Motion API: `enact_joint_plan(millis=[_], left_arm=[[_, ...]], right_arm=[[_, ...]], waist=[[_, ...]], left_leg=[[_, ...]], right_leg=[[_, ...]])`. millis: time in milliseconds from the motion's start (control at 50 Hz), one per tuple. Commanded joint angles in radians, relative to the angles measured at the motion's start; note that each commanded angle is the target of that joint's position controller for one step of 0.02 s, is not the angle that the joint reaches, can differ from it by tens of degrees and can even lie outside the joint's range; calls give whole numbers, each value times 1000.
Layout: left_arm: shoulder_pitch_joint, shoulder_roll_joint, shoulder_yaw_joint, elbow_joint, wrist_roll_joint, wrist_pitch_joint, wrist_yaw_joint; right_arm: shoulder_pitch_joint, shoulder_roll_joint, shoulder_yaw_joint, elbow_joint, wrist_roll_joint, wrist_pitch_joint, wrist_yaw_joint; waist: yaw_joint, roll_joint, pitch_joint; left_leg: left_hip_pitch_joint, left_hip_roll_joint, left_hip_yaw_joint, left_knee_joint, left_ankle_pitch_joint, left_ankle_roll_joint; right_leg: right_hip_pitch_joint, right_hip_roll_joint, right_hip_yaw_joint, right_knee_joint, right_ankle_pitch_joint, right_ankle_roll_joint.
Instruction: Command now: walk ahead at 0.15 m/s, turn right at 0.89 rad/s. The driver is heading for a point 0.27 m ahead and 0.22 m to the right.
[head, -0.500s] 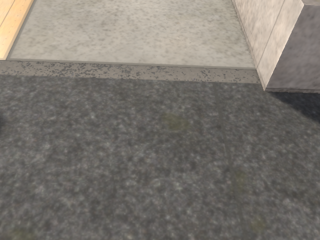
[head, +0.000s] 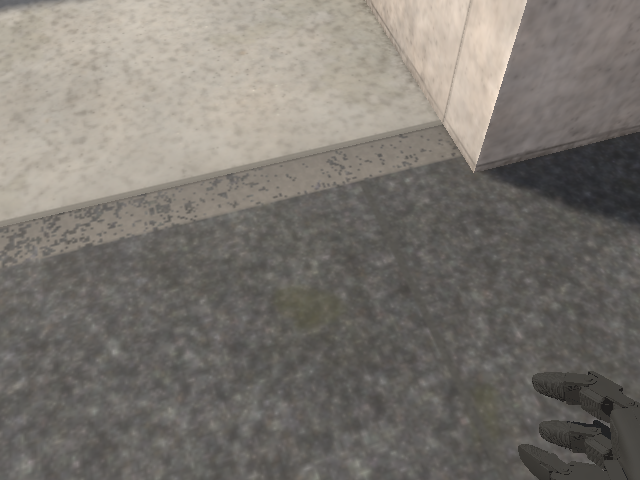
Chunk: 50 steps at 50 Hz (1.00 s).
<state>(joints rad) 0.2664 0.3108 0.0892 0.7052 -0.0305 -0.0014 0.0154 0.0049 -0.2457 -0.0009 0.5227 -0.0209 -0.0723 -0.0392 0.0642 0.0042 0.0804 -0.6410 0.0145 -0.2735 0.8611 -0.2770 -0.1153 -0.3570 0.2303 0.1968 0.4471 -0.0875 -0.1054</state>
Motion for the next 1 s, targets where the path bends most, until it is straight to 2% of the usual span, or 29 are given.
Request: enact_joint_plan(millis=[20, 80, 100, 120, 140, 160, 180, 200, 240, 300, 360, 400, 460, 520, 540, 560, 580, 600, 620, 640, 660, 680, 760, 800, 840, 880, 920, 980, 1000], left_arm=[[-60, 153, 48, -100, -21, 28, 31], [-103, 109, 40, -131, -10, 43, 32], [-93, 68, 29, -137, -9, 43, 27], [-3, -11, 6, -129, 10, 42, 21], [64, 41, 13, -164, 14, 31, 7], [59, 133, 31, -160, 11, 25, -5], [34, 188, 46, -132, 0, 36, -3], [19, 186, 50, -117, -2, 52, 4], [2, 134, 31, -134, 2, 68, 6], [-68, 90, 12, -174, 3, 61, -2], [-87, 106, 12, -187, 2, 47, -23], [-158, 89, 8, -202, 13, 49, -23], [-134, 79, 11, -190, 14, 65, -23], [-50, 92, 31, -172, 4, 84, -33], [0, 111, 45, -152, 5, 84, -26], [48, 212, 77, -150, 5, 78, -11], [-7, 348, 94, -195, 46, 71, -7], [-13, 285, 83, -206, 76, 47, -22], [-40, 269, 72, -190, 68, 32, -24], [-95, 242, 68, -185, 38, 32, -15], [-126, 204, 54, -184, 11, 40, -3], [-145, 190, 45, -185, 7, 48, 8], [-138, 158, 26, -166, 23, 56, 35], [-157, 138, 12, -164, 7, 50, 42], [-150, 143, 9, -162, 10, 45, 41], [-135, 160, 12, -153, 31, 43, 37], [-106, 148, 7, -136, 30, 37, 26], [-191, 96, -10, -164, 19, 29, 28], [-192, 38, -22, -174, 9, 25, 28]], right_arm=[[99, -100, -42, -13, 21, 17, -4], [109, -121, -65, 5, 27, 10, 10], [143, -136, -76, 25, 22, 5, 13], [152, -182, -85, 12, 1, 11, 6], [132, -207, -87, -6, -45, 26, 8], [106, -194, -98, -8, -35, 30, 4], [70, -133, -84, -20, -19, 36, -3], [51, -112, -77, -21, -9, 47, -8], [41, -133, -79, -9, 0, 58, -16], [133, -169, -98, 32, -6, 64, -20], [181, -224, -122, 57, 25, 47, -8], [149, -224, -127, 62, 14, 44, -5], [113, -228, -136, 78, 8, 47, 15], [86, -213, -138, 94, 44, 48, 30], [124, -171, -130, 114, 51, 46, 35], [174, -128, -120, 116, 30, 47, 41], [166, -103, -104, 55, -5, 52, 39], [84, -168, -120, 62, -7, 63, 25], [69, -175, -122, 69, 16, 73, 11], [98, -166, -123, 91, 15, 82, -8], [114, -168, -124, 100, 5, 89, -23], [122, -162, -123, 103, -2, 92, -25], [135, -136, -108, 121, 22, 100, -23], [153, -156, -109, 112, 33, 105, -14], [164, -148, -107, 101, 33, 99, 7], [192, -135, -102, 98, 35, 81, 30], [233, -130, -100, 114, 38, 62, 43], [418, -109, -95, 197, 27, 36, 44], [503, -93, -86, 238, 12, 19, 46]], waist=[[-65, -93, -263], [-87, -161, -224], [-94, -119, -224], [-48, 52, -283], [19, 217, -299], [15, 250, -276], [-13, 157, -221], [-21, 98, -182], [-26, 93, -126], [-79, 132, -179], [-101, 182, -217], [-109, 142, -137], [-87, 161, -138], [-32, 186, -188], [-19, 134, -194], [-28, -100, -166], [-79, -393, -192], [12, -233, -275], [-12, -165, -245], [-48, -116, -206], [-62, -114, -191], [-77, -128, -203], [-62, -119, -263], [-73, -126, -308], [-71, -233, -295], [-72, -294, -269], [-75, -283, -200], [-170, -147, -34], [-177, 54, -26]], left_leg=[[272, -111, 134, -169, 137, -17], [369, -95, 102, -414, 219, 10], [472, -19, 80, -522, 314, 57], [644, 226, -128, -498, 406, 172], [643, 397, -367, -521, 488, 320], [592, 430, -430, -548, 349, 386], [537, 343, -267, -537, 215, 351], [478, 259, -138, -530, 151, 303], [395, 199, 1, -553, 203, 288], [479, 218, 72, -591, 154, 313], [548, 286, 30, -665, -224, 300], [514, 290, 113, -657, -65, 299], [475, 286, 267, -585, 260, 291], [500, 290, 352, -428, 457, 231], [434, 247, 405, -319, 409, 164], [193, 146, 474, -84, 47, 63], [-77, 24, 395, 186, -411, -11], [-69, 8, 227, 383, -433, 3], [-66, 0, 188, 434, -349, 33], [-86, -3, 177, 427, -259, 42], [-86, -7, 165, 427, -205, 36], [-43, -30, 165, 465, -165, 29], [-12, -96, 153, 499, -109, 17], [40, -68, 162, 339, -22, 22], [121, -66, 226, 133, -18, 21], [273, -68, 271, 4, -141, 39], [374, -61, 307, -92, -220, 77], [576, -5, 319, -478, -37, 183], [675, 97, 167, -540, -127, 191]], right_leg=[[15, -172, 211, -33, 205, -79], [26, -164, 294, 54, -4, -18], [-26, -121, 261, 165, -198, 20], [-165, -36, 124, 419, -524, 64], [-292, -28, 42, 605, -619, 108], [-346, -133, -25, 764, -533, 153], [-350, -181, -39, 816, -438, 175], [-340, -199, -58, 859, -363, 191], [-325, -224, -123, 852, -284, 204], [-326, -269, -177, 736, -252, 207], [-329, -312, -194, 647, -271, 174], [-297, -321, -202, 536, -277, 159], [-126, -302, -245, 373, -262, 144], [39, -266, -279, 129, -120, 107], [156, -242, -250, 22, 10, 73], [330, -373, -22, -61, 464, -2], [373, -619, 342, -31, 827, -215], [314, -621, 298, -43, 775, -274], [274, -553, 214, -46, 674, -217], [257, -493, 163, -39, 588, -152], [242, -472, 152, -29, 574, -117], [204, -451, 143, -17, 610, -106], [250, -437, 159, 4, 652, -95], [248, -390, 177, -56, 91, -65], [206, -351, 233, -141, -425, -49], [119, -354, 258, -175, -568, -57], [29, -360, 271, -180, -629, -62], [-205, -287, 227, -59, -620, 6], [-353, -187, 95, 291, -556, 51]])
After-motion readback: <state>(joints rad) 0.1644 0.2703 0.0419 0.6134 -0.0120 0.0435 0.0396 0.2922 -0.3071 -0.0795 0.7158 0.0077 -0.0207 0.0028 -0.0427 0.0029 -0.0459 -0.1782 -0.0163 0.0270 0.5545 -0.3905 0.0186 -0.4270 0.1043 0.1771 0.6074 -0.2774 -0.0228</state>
